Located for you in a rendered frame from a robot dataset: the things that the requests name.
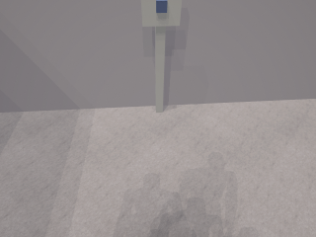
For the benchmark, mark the panel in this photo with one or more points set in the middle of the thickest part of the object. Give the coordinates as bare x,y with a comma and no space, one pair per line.
160,21

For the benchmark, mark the button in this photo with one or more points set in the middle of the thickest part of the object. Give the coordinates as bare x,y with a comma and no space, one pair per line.
161,6

